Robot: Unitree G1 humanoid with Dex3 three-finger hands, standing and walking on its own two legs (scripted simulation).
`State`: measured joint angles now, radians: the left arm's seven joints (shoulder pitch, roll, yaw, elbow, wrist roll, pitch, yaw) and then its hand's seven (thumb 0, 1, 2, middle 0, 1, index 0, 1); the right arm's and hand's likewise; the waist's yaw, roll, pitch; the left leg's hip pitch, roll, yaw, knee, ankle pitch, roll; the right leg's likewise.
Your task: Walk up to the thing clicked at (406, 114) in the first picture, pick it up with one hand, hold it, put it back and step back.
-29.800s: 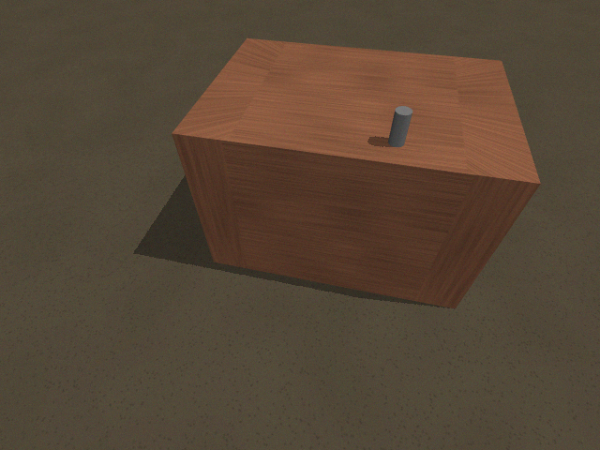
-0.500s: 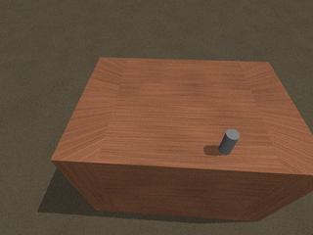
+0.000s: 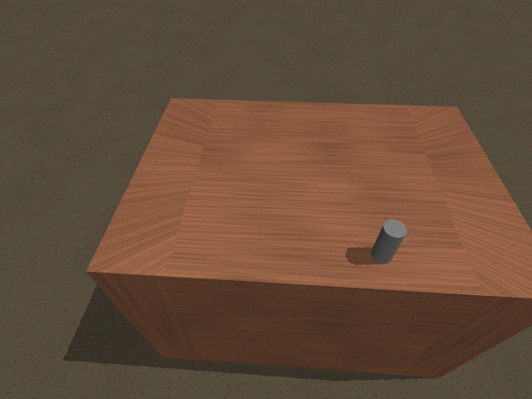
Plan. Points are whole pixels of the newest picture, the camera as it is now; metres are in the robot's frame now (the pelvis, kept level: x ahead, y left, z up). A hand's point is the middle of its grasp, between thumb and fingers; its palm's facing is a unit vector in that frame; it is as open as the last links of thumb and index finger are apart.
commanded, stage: stand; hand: right
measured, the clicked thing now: (387, 242) +0.43 -0.23 -0.08
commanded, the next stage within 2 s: step back in 0.30 s
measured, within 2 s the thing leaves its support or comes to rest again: neither
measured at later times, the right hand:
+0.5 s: hand out of the picture +0.06 -0.26 -0.17, palm faces -0.04 +0.92 -0.38, open 7.4 cm
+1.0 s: hand out of the picture -0.02 -0.23 -0.17, palm faces +0.05 +0.92 -0.39, open 7.4 cm
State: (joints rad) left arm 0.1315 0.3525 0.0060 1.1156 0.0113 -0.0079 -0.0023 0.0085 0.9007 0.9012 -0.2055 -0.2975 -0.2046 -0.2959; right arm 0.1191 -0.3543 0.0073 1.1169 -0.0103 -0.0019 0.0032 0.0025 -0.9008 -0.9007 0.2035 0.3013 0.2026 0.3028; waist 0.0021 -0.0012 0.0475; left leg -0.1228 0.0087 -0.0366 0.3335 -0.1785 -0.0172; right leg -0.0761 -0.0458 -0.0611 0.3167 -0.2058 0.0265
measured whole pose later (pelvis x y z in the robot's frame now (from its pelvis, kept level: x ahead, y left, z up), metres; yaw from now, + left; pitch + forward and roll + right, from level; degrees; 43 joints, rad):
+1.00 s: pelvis -0.10 +0.04 -0.03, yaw -5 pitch -1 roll +1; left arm 0.14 0.38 0.07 0.89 0.02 0.05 0.02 0.01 0.90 0.90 -0.21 -0.30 -0.20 -0.30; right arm 0.11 -0.36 -0.04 0.86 -0.02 0.04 -0.01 0.00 -0.90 -0.90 0.21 0.30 0.21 0.30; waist -0.01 -0.03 0.20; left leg -0.34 -0.01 0.08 0.66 -0.30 0.04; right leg -0.28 0.03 0.07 0.71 -0.41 0.00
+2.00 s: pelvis -0.37 +0.03 -0.02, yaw -6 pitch -2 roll +3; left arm 0.25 0.35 0.08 0.86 0.04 0.06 -0.01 0.01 0.90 0.90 -0.21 -0.30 -0.21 -0.30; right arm 0.17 -0.42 -0.06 0.86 0.00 0.06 -0.02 0.00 -0.90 -0.90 0.20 0.30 0.20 0.30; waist 0.03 0.02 0.11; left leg -0.53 -0.10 -0.13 1.09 -0.44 0.00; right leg -0.27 -0.03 0.06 0.63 -0.32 -0.02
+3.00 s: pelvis -0.67 +0.01 -0.02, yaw +1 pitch -3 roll +3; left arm 0.22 0.40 0.08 0.91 0.03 0.02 0.00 0.01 0.90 0.90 -0.21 -0.30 -0.21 -0.30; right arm 0.24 -0.35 -0.05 0.99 -0.05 0.02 0.01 0.01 -0.90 -0.90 0.20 0.30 0.20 0.30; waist 0.03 -0.04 0.07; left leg -0.20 -0.06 0.00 0.56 -0.31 0.02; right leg -0.36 -0.06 0.01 0.77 -0.43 -0.02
